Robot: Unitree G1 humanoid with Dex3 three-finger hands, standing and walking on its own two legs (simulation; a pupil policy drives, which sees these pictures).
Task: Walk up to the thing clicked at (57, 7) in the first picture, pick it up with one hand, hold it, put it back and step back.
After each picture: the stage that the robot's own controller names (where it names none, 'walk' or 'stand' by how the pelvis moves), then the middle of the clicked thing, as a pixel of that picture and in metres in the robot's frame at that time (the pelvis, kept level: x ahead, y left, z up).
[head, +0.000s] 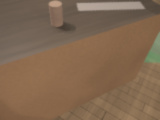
stand; (56, 14) +0.78 +0.13 +0.03
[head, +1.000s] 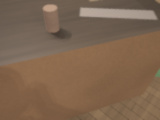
rise first; (51, 18) +0.69 +0.16 +0.05
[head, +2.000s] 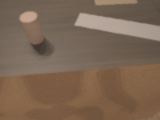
rise first; (32, 28) +0.56 +0.22 +0.05
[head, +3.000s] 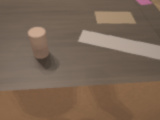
stand; (39, 43) +0.53 +0.17 +0.05
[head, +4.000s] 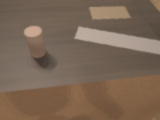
stand; (35, 42) +0.53 +0.19 +0.03
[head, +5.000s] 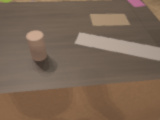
stand; (37, 46) +0.54 +0.18 +0.03
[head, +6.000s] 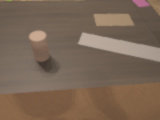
stand; (39, 46) +0.53 +0.17 +0.03
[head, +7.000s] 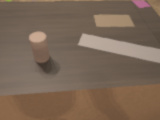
rise first; (39, 47) +0.52 +0.17 +0.03
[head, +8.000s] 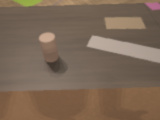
rise first; (49, 47) +0.54 +0.17 +0.03
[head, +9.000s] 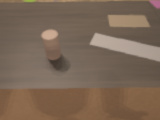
go down; (51, 45) +0.54 +0.17 +0.04
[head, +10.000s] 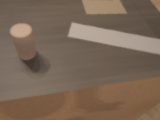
go down; (24, 42) +0.50 +0.16 +0.05
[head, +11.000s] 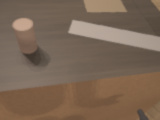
close in; (26, 36) +0.53 +0.16 +0.05
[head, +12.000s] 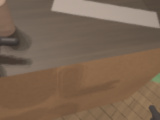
close; out of the picture +0.54 +0.19 +0.10
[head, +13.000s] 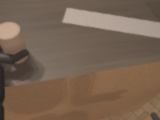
lift; (13, 44) +0.45 +0.18 +0.09
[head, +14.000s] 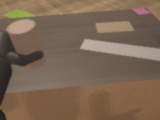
lift; (28, 45) +0.33 +0.14 +0.25
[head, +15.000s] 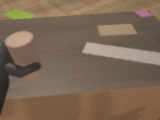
hold; (26, 56) +0.32 +0.15 +0.22
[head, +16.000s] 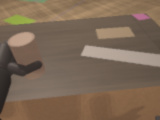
hold; (28, 56) +0.33 +0.15 +0.22
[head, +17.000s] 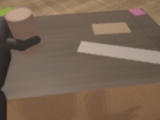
crouch; (25, 32) +0.39 +0.15 +0.25
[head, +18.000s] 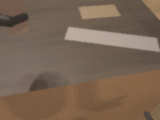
lower; (13, 11) +0.49 +0.16 +0.22
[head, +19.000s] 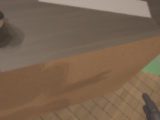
lower; out of the picture +0.55 +0.18 +0.12
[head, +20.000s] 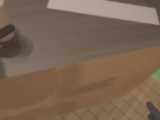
lower; out of the picture +0.52 +0.17 +0.10
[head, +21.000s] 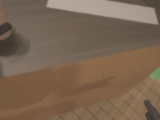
lower; out of the picture +0.52 +0.18 +0.10
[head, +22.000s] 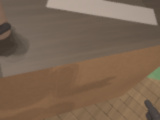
lower; out of the picture +0.52 +0.18 +0.10
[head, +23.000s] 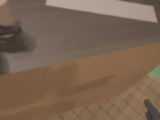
open; (0, 15) +0.53 +0.16 +0.10
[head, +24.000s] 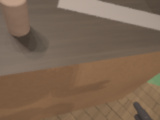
sink last; (16, 14) +0.52 +0.14 +0.10
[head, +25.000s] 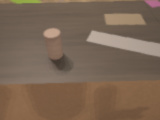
sink last; (53, 44) +0.53 +0.15 +0.07
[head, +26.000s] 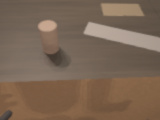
stand; (49, 37) +0.52 +0.14 +0.07
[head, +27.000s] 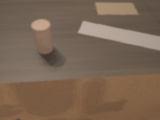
stand; (43, 37) +0.52 +0.15 +0.08
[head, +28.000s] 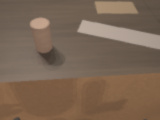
stand; (42, 36) +0.52 +0.15 +0.09
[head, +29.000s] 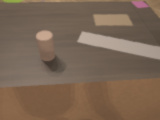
stand; (46, 46) +0.54 +0.15 +0.04
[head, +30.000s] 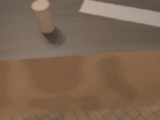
walk; (44, 17) +0.60 +0.17 +0.05
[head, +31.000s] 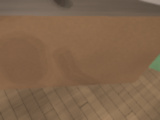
walk; out of the picture +0.82 +0.12 +0.06
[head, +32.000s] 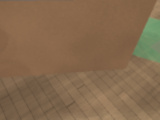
stand; out of the picture +1.10 +0.18 +0.05
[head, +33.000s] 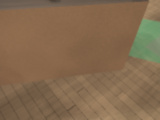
stand; out of the picture +1.10 +0.20 +0.04
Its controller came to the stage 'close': yes
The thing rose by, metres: 0.21
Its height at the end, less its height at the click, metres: +0.00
